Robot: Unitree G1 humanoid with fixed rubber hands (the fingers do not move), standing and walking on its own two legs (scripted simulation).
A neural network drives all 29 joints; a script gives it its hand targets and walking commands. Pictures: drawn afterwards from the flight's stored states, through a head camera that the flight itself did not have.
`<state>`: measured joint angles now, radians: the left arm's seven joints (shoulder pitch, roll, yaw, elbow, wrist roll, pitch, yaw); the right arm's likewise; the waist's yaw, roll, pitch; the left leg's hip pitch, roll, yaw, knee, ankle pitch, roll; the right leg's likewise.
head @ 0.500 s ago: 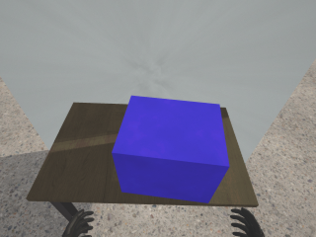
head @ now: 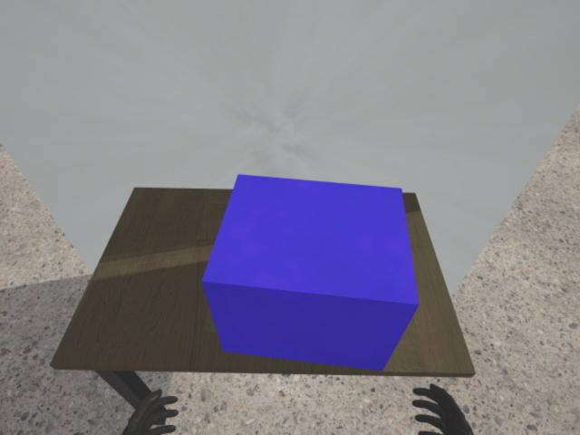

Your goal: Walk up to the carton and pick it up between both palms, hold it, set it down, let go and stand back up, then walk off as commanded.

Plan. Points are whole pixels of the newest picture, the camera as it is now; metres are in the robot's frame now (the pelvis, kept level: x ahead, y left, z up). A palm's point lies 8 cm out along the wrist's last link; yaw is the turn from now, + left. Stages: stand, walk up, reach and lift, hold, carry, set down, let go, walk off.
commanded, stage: let go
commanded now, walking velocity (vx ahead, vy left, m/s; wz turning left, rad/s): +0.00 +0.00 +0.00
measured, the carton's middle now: (310, 272) +0.43 -0.02 -0.09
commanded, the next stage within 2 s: stand in 0.34 s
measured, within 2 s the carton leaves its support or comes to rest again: neither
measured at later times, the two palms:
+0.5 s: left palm out of the picture +0.12 +0.25 -0.10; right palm out of the picture +0.13 -0.25 -0.10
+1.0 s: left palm out of the picture -0.01 +0.31 -0.12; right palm out of the picture +0.03 -0.27 -0.12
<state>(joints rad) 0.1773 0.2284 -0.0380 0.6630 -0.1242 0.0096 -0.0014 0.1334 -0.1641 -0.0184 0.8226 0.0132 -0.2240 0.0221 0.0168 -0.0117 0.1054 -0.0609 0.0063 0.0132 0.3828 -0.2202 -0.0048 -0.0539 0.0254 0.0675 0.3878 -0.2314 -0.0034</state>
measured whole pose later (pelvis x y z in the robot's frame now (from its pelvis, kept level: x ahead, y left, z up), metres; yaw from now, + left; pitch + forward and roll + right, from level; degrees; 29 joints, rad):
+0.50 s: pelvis +0.00 +0.00 +0.00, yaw +1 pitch -3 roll +0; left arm 0.18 0.26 0.00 0.75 0.02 0.02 0.00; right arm 0.16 -0.24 -0.03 0.87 -0.02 -0.06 0.00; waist 0.01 -0.02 0.02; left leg -0.14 0.00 0.00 0.44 -0.24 0.00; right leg -0.13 0.02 0.04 0.45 -0.26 0.00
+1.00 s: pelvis -0.03 +0.01 +0.00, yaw +2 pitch -4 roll +0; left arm 0.25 0.33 -0.01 1.08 0.02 -0.01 -0.01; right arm 0.20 -0.33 -0.02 1.09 -0.02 -0.01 0.01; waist 0.01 0.01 0.01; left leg -0.15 -0.02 0.00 0.39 -0.17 0.02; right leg -0.13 -0.01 0.04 0.40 -0.19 0.02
